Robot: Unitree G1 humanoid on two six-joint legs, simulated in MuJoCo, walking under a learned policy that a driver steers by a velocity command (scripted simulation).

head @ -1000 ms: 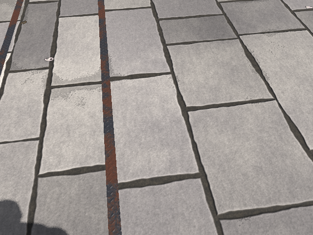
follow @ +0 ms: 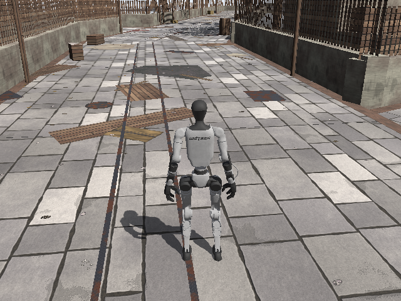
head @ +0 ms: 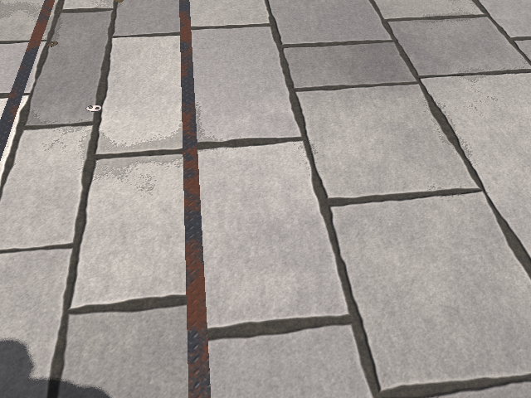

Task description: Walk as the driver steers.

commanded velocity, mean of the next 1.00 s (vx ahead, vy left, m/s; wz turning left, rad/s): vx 0.12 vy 0.00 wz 0.00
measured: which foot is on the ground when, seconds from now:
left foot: down 0.00-0.36, up 0.38-0.64, down 0.66-1.00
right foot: down 0.00-0.02, up 0.04-0.32, down 0.34-1.00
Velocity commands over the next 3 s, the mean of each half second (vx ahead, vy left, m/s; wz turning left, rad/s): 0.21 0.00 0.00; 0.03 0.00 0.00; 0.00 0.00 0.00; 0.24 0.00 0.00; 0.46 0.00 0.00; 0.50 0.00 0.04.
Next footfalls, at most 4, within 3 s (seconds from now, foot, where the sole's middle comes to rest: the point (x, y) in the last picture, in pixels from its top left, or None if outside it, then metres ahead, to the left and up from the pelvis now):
0.34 right None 0.31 -0.10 -0.76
0.66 left None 0.24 0.12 -0.76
2.36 left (234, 324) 0.74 0.11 -0.76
2.92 right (317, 241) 1.03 -0.14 -0.76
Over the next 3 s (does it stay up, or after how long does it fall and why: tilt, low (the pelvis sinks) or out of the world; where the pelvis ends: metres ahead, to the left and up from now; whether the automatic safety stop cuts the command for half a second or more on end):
stays up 0.90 -0.04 0.00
